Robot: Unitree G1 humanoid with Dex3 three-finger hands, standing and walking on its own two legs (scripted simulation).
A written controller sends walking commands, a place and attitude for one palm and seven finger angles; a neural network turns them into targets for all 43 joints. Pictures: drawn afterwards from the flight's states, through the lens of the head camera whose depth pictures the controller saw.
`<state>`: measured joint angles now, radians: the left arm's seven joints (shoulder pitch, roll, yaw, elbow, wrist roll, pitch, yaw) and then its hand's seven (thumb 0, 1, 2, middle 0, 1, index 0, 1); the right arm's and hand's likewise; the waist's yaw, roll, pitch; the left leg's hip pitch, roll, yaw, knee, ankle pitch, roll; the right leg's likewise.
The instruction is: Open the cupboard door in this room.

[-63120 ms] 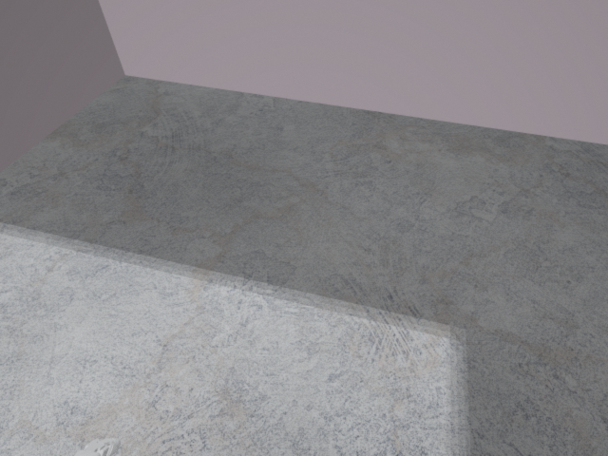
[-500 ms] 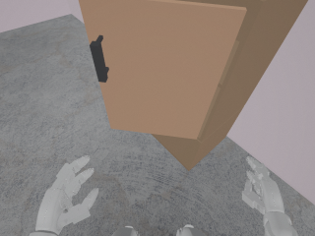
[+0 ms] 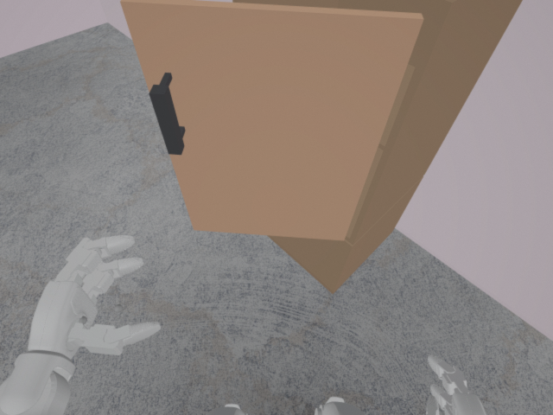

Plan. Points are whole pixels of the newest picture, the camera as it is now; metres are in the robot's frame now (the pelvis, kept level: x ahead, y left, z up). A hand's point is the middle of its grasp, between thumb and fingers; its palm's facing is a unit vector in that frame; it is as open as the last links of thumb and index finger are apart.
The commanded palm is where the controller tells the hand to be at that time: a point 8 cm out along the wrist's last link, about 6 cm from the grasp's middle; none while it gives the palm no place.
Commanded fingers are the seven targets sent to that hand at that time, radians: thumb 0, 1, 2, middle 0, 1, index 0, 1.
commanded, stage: raise the hand with hooked fingers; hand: left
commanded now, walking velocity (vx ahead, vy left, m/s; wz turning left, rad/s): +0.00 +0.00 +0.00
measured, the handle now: (171, 114) +0.57 +0.21 +0.09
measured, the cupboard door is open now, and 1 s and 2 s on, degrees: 42 42 42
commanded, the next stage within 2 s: move the hooked fingers beside the handle in 1.12 s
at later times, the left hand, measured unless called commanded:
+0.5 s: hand (72, 254) +0.29 +0.27 +0.11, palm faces +0.03 -1.00 -0.07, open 13.9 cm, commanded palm +0.26 +0.32 +0.11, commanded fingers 0.00 -0.50 0.30 -0.30 -1.20 -0.30 -1.20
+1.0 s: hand (75, 238) +0.30 +0.27 +0.11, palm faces +0.03 -1.00 -0.04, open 13.9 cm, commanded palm +0.27 +0.31 +0.12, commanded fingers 0.00 -0.50 0.30 -0.30 -1.20 -0.30 -1.20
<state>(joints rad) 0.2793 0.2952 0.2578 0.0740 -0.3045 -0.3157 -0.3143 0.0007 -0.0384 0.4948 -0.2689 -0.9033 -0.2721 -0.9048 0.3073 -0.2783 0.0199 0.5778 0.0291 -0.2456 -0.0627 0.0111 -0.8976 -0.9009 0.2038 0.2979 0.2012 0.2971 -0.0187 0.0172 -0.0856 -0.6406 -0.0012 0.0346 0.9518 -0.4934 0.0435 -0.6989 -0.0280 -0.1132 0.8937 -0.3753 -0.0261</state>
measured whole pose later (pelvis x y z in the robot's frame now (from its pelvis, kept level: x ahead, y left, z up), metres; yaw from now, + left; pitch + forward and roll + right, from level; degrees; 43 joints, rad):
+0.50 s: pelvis +0.01 +0.00 +0.02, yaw +1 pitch +6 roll -2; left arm 0.01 0.40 0.38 0.31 -0.33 -0.21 -0.45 -0.01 -0.48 0.31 -0.30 -1.19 -0.30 -1.19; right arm 0.25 -0.26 0.08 0.59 0.03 -0.24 -0.08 0.01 -0.90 -0.90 0.20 0.30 0.20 0.30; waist 0.02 0.03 -0.06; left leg -0.47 -0.01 0.03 0.80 -0.44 0.04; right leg -0.52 -0.02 -0.12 0.74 -0.33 -0.02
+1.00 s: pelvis +0.01 -0.01 +0.03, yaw -1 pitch +6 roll -1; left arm -0.07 0.42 0.44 0.43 -0.33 -0.22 -0.49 -0.01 -0.50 0.30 -0.30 -1.20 -0.31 -1.20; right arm 0.29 -0.29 0.05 0.60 0.03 -0.22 -0.09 0.01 -0.90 -0.90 0.20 0.30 0.20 0.30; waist 0.00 0.02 -0.04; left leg -0.42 0.00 0.04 0.73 -0.41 0.03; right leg -0.49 -0.01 -0.10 0.69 -0.30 -0.03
